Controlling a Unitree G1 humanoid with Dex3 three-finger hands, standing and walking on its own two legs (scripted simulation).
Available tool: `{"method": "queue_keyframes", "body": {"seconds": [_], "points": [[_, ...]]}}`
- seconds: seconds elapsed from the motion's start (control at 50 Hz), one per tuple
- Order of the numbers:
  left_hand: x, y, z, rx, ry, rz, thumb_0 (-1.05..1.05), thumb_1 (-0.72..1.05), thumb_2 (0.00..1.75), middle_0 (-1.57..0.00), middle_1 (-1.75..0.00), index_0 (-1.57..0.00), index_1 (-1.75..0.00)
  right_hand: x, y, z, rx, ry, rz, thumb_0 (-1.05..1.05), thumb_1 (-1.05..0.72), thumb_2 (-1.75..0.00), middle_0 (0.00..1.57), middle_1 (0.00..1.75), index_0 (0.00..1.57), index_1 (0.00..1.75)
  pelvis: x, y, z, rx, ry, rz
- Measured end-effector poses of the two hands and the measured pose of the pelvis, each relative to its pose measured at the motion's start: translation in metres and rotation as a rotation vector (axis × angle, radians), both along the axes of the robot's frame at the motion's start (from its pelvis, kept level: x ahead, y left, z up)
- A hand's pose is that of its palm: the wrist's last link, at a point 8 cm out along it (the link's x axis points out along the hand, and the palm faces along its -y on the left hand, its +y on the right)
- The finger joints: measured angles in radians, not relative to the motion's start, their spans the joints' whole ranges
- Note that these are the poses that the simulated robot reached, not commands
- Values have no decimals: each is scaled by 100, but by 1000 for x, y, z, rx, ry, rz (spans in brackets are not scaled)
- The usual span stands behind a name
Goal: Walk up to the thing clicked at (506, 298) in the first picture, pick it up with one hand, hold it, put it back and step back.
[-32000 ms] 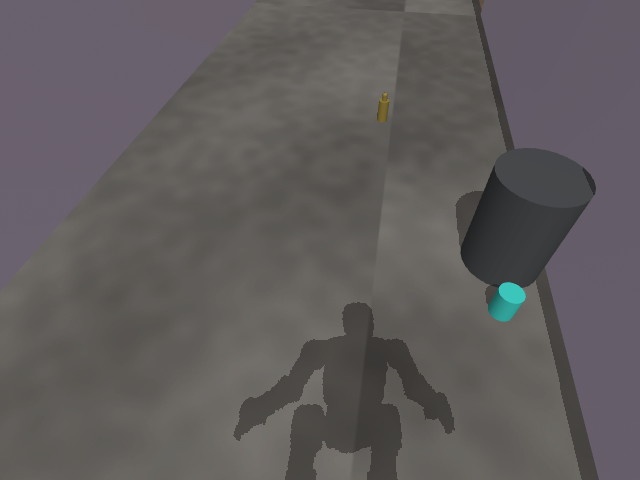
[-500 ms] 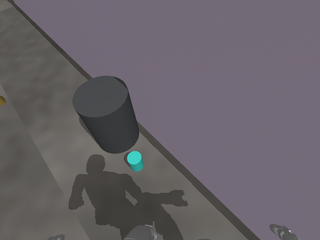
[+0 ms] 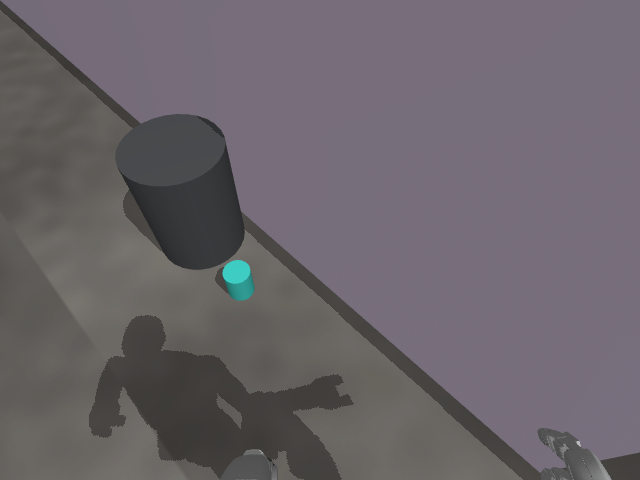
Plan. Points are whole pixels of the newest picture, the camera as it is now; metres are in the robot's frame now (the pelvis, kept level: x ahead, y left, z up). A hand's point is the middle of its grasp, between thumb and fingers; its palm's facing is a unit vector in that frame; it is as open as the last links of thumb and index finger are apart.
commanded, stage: step back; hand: left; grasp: from above
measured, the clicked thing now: (239, 280) +0.76 +0.27 -0.69
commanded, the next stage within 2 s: stand in 1.66 s
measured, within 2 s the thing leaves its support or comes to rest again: neither
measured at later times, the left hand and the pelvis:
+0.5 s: hand out of the picture -0.06 +0.26 -0.14, palm faces +0.10 -0.92 -0.39, open 7.4 cm; pelvis -0.17 -0.02 +0.00, yaw +6 degrees
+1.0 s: hand out of the picture -0.22 +0.24 -0.14, palm faces +0.10 -0.91 -0.39, open 7.4 cm; pelvis -0.24 -0.04 +0.01, yaw +5 degrees
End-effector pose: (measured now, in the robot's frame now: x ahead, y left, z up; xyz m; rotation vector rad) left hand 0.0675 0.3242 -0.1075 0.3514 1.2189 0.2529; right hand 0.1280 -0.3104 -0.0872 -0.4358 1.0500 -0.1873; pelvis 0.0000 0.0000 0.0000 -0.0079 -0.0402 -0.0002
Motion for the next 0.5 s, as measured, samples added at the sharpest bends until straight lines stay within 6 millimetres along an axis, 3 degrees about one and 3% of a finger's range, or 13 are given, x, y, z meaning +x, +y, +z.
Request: {"method": "queue_keyframes", "body": {"seconds": [0.06,0.16,0.28,0.38,0.5], "points": [[-32,-16,1,12,16,3,0,90,90,-21,-30,-20,-30,-21,-18,-14,14,-2,-21,1,-90,-89,21,31,20,30,-24,-12,-6,-26,-13,9],[-79,-33,18,20,34,26,0,90,90,-21,-30,-20,-30,-66,-26,-17,42,49,-53,1,-90,-89,20,30,20,30,-50,-20,6,36,-6,15],[-95,-33,26,48,-41,22,1,90,90,-21,-30,-20,-30,-122,-24,-24,42,145,-22,1,-90,-89,20,30,20,30,-87,-24,7,36,8,62],[-106,-22,12,39,-125,28,0,90,90,-21,-30,-20,-30,-159,-13,-30,28,187,17,1,-90,-89,20,30,20,30,-125,-19,-4,31,5,115],[-139,-27,8,-1,-120,52,0,90,90,-21,-30,-20,-30,-191,-6,-14,30,153,31,1,-90,-89,21,30,20,30,-165,-21,4,7,-10,105]]}}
